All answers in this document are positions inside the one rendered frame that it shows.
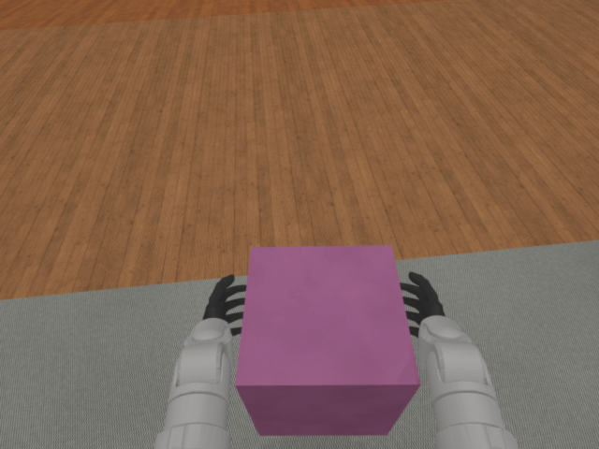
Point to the robot left forearm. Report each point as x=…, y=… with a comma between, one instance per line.
x=199, y=394

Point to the left robot hand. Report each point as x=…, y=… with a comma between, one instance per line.
x=218, y=307

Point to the carton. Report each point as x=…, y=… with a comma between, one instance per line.
x=325, y=346

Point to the robot right forearm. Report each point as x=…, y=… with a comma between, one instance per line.
x=462, y=395

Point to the right robot hand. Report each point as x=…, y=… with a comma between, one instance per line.
x=427, y=303

